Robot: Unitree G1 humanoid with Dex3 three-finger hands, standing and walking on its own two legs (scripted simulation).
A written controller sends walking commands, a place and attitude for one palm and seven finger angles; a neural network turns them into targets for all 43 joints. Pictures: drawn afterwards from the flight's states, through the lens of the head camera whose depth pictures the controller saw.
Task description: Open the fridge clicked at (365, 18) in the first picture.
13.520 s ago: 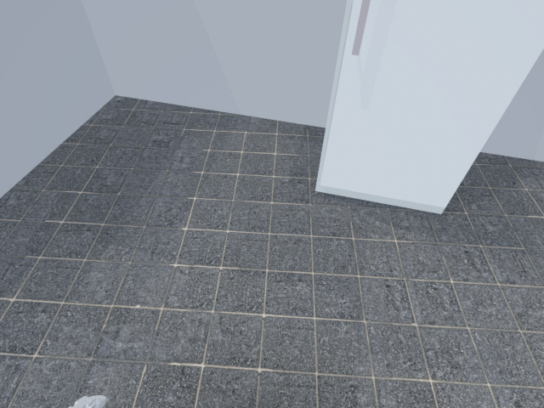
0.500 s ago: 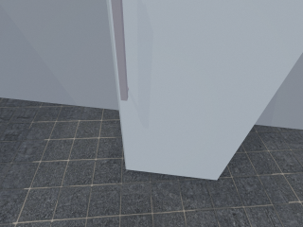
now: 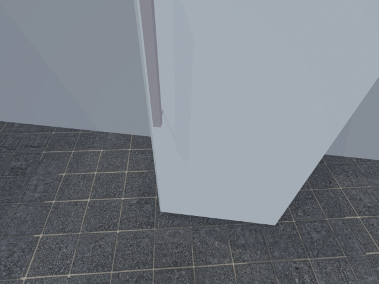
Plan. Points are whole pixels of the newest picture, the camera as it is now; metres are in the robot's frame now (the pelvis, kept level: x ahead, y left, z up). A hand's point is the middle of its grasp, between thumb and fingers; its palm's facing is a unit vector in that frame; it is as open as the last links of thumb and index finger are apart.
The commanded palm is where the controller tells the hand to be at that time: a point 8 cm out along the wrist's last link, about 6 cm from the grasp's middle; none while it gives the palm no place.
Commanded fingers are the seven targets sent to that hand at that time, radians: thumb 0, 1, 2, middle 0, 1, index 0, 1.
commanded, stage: look again from close up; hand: left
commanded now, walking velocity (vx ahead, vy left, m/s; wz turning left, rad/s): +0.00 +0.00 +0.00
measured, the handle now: (153, 44) +0.58 +0.13 +0.25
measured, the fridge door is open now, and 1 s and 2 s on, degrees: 0 0 0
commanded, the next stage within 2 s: none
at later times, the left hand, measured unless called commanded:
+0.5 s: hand out of the picture +0.03 +0.16 -0.17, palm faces +0.02 -0.98 -0.18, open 7.4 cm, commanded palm none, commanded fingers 0.00 0.90 0.90 -0.20 -0.30 -0.20 -0.30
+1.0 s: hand out of the picture +0.03 +0.16 -0.17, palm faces +0.02 -0.98 -0.19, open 7.4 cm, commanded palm none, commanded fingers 0.00 0.90 0.90 -0.20 -0.30 -0.20 -0.30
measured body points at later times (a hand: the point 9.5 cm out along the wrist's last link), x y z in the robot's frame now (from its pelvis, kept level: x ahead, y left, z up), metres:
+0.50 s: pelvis +0.02 -0.01 +0.00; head +0.02 -0.01 +0.45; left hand +0.03 +0.21 -0.16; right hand +0.02 -0.23 -0.15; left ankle +0.05 +0.09 -0.74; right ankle +0.05 -0.14 -0.74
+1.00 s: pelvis +0.03 -0.01 +0.01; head +0.03 -0.01 +0.46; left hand +0.03 +0.21 -0.16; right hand +0.04 -0.24 -0.15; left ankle +0.05 +0.09 -0.74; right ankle +0.05 -0.14 -0.74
